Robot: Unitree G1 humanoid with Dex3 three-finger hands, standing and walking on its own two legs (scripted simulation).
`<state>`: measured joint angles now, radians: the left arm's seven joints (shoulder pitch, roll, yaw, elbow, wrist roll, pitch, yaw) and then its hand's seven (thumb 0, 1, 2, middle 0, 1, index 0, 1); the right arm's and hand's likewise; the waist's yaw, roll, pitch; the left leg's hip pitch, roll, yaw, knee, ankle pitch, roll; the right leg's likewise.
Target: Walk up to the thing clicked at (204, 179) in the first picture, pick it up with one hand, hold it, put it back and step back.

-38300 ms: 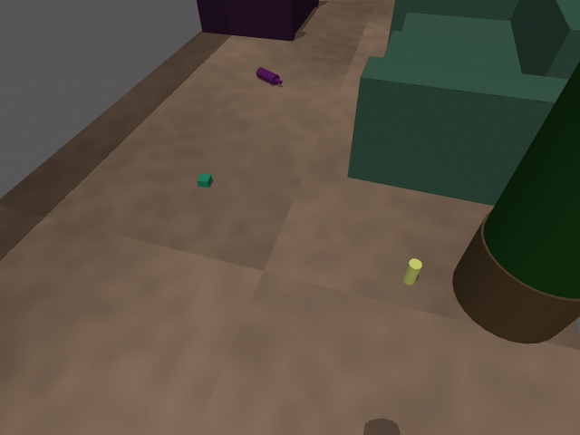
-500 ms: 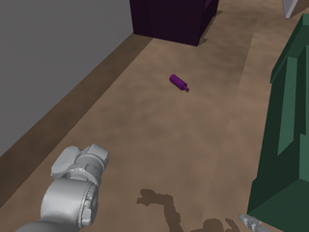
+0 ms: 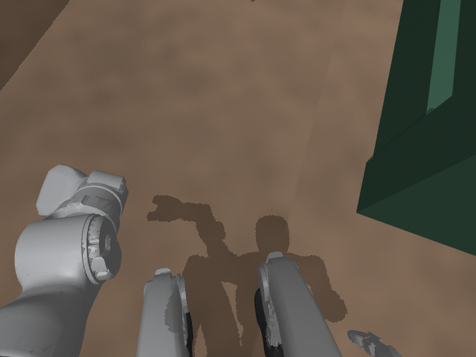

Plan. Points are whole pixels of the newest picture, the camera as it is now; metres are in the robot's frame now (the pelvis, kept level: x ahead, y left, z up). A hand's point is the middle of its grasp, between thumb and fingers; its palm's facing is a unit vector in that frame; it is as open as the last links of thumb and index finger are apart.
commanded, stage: crouch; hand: left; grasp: from above
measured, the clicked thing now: (91, 200) +0.42 +0.25 -0.16
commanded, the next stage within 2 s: lower in 1.42 s
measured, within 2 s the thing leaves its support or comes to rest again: neither
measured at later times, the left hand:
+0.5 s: hand (122, 201) +0.46 +0.23 -0.29, palm faces -0.08 -0.44 -0.89, open 8.4 cm
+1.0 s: hand (125, 205) +0.47 +0.24 -0.35, palm faces -0.11 -0.44 -0.89, open 8.4 cm
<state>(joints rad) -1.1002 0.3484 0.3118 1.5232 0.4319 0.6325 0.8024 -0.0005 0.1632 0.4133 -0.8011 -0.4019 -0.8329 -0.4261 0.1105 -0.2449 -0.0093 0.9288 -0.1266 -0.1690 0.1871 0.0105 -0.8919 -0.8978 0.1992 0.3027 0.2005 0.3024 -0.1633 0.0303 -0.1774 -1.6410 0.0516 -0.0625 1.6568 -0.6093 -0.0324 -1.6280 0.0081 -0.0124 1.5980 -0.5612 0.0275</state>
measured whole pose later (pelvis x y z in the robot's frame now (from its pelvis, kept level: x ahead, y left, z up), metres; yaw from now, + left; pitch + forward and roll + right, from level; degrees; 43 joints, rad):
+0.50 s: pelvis -0.01 -0.01 -0.16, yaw -1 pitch +40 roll -2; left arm -1.25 0.54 0.39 1.62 0.54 0.59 0.74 0.00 0.18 0.32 -0.90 -0.24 -0.93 -0.28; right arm 0.15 -0.30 -0.02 0.87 -0.12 -0.14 0.26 0.01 -0.91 -0.90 0.20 0.30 0.20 0.30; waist -0.25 0.05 -0.14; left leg -2.15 0.04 -0.10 2.16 -0.71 -0.06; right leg -2.17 0.03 -0.01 2.12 -0.64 0.02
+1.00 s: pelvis -0.02 -0.01 -0.21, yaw -3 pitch +36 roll -5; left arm -1.33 0.67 0.42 1.73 0.62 0.56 0.73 0.00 0.19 0.33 -0.89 -0.26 -0.91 -0.30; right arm 0.15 -0.34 0.01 0.88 -0.16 -0.18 0.31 0.00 -0.92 -0.90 0.20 0.30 0.20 0.30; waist -0.30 0.05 -0.02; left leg -2.28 0.02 -0.15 2.36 -0.71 -0.05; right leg -2.27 0.02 -0.04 2.27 -0.64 0.04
